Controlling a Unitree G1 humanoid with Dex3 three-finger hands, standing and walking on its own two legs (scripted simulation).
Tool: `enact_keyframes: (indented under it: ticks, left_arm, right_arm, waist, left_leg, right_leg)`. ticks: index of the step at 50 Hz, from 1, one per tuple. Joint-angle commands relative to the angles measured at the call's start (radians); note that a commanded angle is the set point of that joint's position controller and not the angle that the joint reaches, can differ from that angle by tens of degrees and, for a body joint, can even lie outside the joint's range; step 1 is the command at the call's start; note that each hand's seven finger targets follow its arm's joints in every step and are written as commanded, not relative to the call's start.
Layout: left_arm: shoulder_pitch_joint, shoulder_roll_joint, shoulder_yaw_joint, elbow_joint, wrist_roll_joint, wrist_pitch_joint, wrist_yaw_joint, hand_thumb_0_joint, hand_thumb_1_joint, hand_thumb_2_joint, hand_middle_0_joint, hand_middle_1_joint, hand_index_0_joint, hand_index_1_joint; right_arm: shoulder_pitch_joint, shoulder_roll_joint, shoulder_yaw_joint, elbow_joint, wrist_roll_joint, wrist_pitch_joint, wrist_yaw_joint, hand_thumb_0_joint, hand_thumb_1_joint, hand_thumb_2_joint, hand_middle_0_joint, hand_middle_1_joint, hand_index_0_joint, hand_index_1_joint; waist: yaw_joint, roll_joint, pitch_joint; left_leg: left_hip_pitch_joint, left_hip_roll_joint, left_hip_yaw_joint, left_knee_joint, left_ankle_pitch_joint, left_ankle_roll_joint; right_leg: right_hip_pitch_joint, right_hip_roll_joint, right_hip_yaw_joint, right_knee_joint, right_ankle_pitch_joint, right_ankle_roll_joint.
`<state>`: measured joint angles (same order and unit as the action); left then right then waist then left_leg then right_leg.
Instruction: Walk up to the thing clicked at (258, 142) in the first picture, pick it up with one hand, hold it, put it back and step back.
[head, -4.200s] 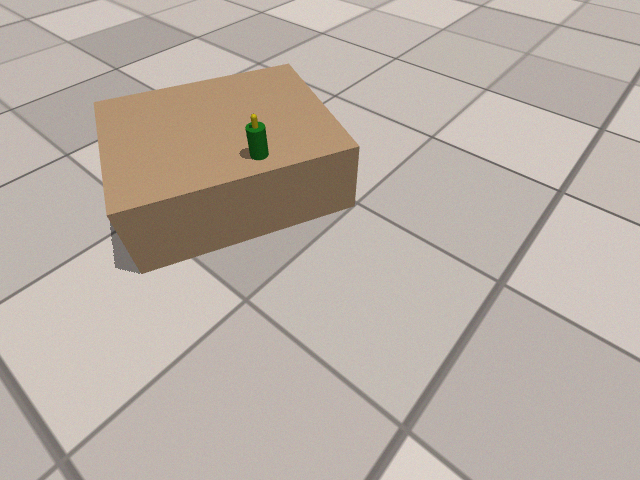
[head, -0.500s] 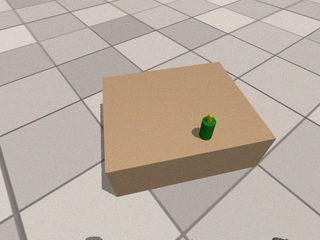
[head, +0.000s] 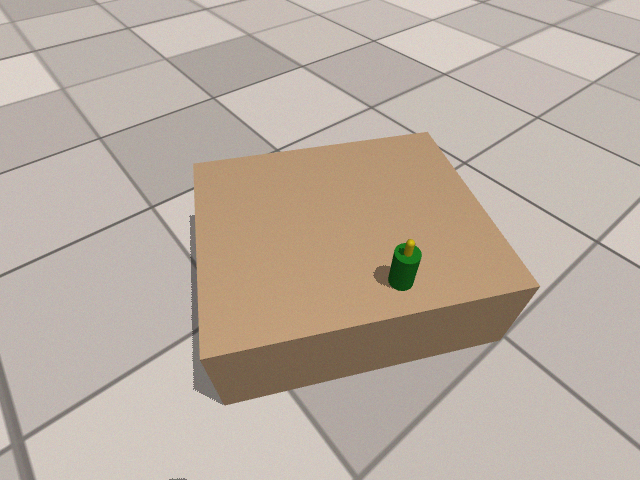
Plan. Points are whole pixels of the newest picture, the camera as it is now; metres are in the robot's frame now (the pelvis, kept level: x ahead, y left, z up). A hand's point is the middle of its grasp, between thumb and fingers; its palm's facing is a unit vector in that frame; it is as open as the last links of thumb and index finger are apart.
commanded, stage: walk up
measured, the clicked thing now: (405, 261) +0.71 -0.22 -0.36
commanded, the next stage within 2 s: stand in 0.84 s
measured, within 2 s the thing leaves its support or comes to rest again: neither
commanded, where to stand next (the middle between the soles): +0.07 -0.01 m, yaw +0 degrees
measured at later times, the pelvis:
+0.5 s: pelvis +0.01 +0.01 +0.00, yaw +0 degrees
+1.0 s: pelvis +0.00 +0.00 +0.00, yaw +0 degrees
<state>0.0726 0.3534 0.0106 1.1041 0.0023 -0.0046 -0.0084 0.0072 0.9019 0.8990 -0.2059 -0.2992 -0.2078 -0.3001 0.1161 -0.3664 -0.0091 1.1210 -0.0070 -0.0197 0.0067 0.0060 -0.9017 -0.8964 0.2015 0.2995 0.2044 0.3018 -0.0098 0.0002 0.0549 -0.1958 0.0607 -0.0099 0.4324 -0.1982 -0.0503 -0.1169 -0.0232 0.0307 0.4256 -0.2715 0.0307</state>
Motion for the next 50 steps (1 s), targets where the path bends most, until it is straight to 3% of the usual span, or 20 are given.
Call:
enact_keyframes:
  ticks: [1, 8, 13, 40, 45, 50]
  left_arm:
    - [-0.044, 0.222, 0.043, -0.058, -0.004, -0.018, 0.015, 0.0, 0.9, 0.9, -0.2, -0.3, -0.2, -0.3]
    - [-0.051, 0.218, 0.039, -0.046, 0.001, -0.018, 0.012, 0.0, 0.9, 0.9, -0.2, -0.3, -0.2, -0.3]
    - [-0.048, 0.213, 0.037, -0.044, 0.002, -0.02, 0.011, 0.0, 0.9, 0.9, -0.2, -0.3, -0.2, -0.3]
    - [-0.012, 0.212, 0.042, -0.03, 0.009, -0.018, 0.015, 0.0, 0.9, 0.9, -0.2, -0.3, -0.2, -0.3]
    - [-0.004, 0.223, 0.046, -0.035, 0.005, -0.022, 0.021, 0.0, 0.9, 0.9, -0.2, -0.3, -0.2, -0.3]
    - [0.0, 0.219, 0.043, -0.038, 0.005, -0.02, 0.018, 0.0, 0.9, 0.9, -0.2, -0.3, -0.2, -0.3]
  right_arm:
    - [-0.053, -0.207, -0.04, -0.068, -0.002, -0.017, -0.014, 0.0, -0.9, -0.9, 0.2, 0.3, 0.2, 0.3]
    - [-0.071, -0.208, -0.041, -0.066, -0.001, -0.015, -0.012, 0.0, -0.9, -0.9, 0.2, 0.3, 0.2, 0.3]
    - [-0.069, -0.21, -0.044, -0.062, -0.001, -0.016, -0.012, 0.0, -0.9, -0.9, 0.2, 0.3, 0.2, 0.3]
    - [-0.078, -0.196, -0.047, -0.056, -0.002, -0.009, -0.01, 0.0, -0.9, -0.9, 0.2, 0.3, 0.2, 0.3]
    - [-0.08, -0.196, -0.041, -0.058, 0.002, -0.008, -0.012, 0.0, -0.9, -0.9, 0.2, 0.3, 0.2, 0.3]
    - [-0.083, -0.197, -0.038, -0.053, 0.002, -0.005, -0.011, 0.0, -0.9, -0.9, 0.2, 0.3, 0.2, 0.3]
  waist:
    - [0.007, 0.015, -0.103]
    - [0.005, 0.013, -0.082]
    - [0.002, 0.012, -0.108]
    - [0.005, -0.001, -0.074]
    - [0.008, -0.011, -0.084]
    - [0.007, 0.001, -0.089]
  left_leg:
    - [0.071, 0.06, -0.036, -0.053, 0.231, 0.074]
    - [0.07, 0.061, -0.039, -0.078, 0.173, 0.074]
    - [0.097, 0.062, -0.038, -0.087, 0.198, 0.073]
    - [0.11, 0.05, -0.038, -0.108, 0.158, 0.071]
    - [0.123, 0.072, -0.047, -0.092, 0.278, 0.065]
    - [0.132, 0.067, -0.046, -0.105, 0.22, 0.056]
  right_leg:
    - [0.003, -0.086, 0.04, -0.074, 0.246, -0.058]
    - [-0.004, -0.08, 0.04, -0.102, 0.202, -0.053]
    - [0.016, -0.085, 0.038, -0.107, 0.235, -0.05]
    - [-0.009, -0.081, 0.026, -0.13, 0.195, -0.042]
    - [0.005, -0.106, 0.039, -0.131, 0.296, -0.04]
    - [-0.008, -0.097, 0.037, -0.148, 0.222, -0.041]
